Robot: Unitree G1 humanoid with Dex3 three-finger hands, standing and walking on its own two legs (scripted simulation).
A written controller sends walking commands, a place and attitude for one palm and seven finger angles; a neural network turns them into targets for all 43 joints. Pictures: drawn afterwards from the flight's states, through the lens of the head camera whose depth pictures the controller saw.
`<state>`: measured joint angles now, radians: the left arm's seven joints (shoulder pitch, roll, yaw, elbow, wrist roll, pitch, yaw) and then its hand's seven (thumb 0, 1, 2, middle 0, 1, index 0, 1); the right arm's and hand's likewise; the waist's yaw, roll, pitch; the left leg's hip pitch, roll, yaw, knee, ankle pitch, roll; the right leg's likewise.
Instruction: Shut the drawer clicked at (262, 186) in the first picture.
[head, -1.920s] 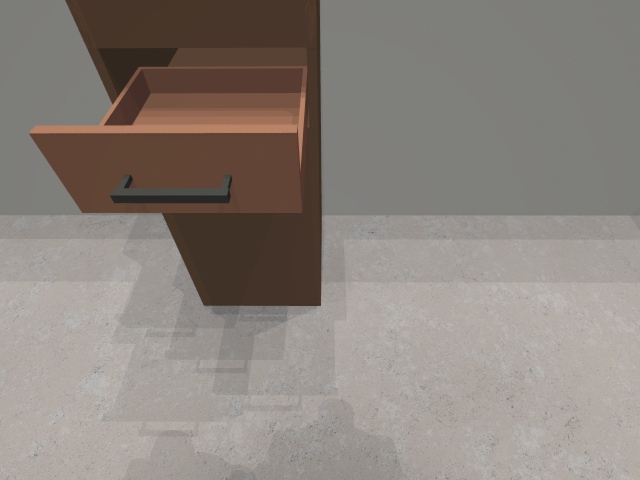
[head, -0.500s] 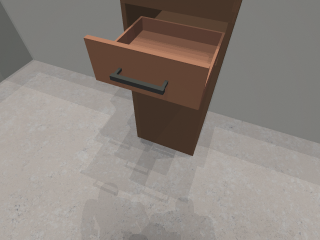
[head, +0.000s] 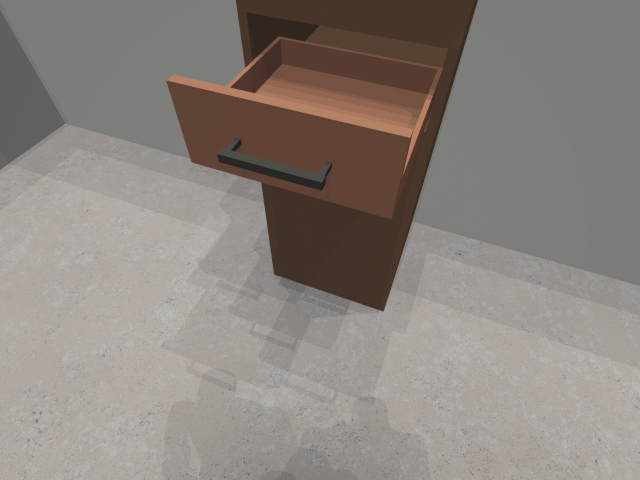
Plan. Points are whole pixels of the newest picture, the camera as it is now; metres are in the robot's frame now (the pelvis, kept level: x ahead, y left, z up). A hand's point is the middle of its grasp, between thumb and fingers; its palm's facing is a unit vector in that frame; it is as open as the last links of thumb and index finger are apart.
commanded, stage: look at it before walking up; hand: left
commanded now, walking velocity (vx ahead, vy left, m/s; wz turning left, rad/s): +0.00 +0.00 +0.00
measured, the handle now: (275, 162) +0.55 +0.11 +0.08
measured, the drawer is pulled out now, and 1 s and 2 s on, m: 0.27 0.27 0.27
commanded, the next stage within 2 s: turn to face it in 0.22 s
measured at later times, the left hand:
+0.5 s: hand out of the picture +0.01 +0.18 -0.18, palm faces +0.02 -0.98 -0.21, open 7.4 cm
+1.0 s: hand out of the picture +0.08 +0.20 -0.18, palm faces -0.12 -0.97 -0.23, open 7.4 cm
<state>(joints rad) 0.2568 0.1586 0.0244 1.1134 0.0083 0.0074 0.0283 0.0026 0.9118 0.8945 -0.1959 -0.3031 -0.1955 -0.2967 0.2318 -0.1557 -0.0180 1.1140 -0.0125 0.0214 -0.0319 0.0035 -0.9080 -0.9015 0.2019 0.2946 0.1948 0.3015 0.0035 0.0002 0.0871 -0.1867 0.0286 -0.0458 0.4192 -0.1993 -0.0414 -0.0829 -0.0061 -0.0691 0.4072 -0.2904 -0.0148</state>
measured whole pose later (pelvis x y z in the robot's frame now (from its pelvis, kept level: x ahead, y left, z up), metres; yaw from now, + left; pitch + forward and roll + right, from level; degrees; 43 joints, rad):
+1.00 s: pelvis -0.02 +0.01 -0.01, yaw -11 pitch -1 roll +0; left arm 0.18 0.22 0.08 0.97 0.02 0.06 0.01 0.00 0.91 0.89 -0.20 -0.30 -0.20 -0.30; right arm 0.17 -0.21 -0.05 0.99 -0.02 0.02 -0.05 0.00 -0.91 -0.90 0.20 0.29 0.19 0.30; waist 0.00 -0.03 0.09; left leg -0.27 0.05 0.05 0.56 -0.25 -0.01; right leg -0.29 0.05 0.07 0.67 -0.38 -0.01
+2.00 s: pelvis +0.11 -0.07 -0.01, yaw -15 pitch +0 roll +3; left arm 0.29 0.15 0.04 1.10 0.02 0.01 0.02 0.00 0.92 0.89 -0.19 -0.30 -0.19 -0.30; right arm 0.20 -0.14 -0.03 1.05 -0.02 -0.02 -0.04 0.00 -0.93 -0.90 0.20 0.29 0.19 0.30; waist 0.02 -0.05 0.08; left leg -0.27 0.02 0.11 0.55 -0.27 -0.01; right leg -0.21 -0.05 -0.04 0.62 -0.37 -0.01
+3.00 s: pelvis +0.10 -0.09 -0.01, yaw -16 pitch -1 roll +0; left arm 0.28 0.18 0.00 1.01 0.02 0.01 0.03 0.00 0.91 0.89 -0.20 -0.30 -0.20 -0.30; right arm 0.31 -0.18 -0.01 1.04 -0.02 0.01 -0.01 0.00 -0.91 -0.90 0.20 0.29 0.19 0.30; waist -0.01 0.00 0.03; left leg -0.30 0.04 0.04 0.53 -0.22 -0.03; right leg -0.22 0.00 0.02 0.57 -0.34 -0.01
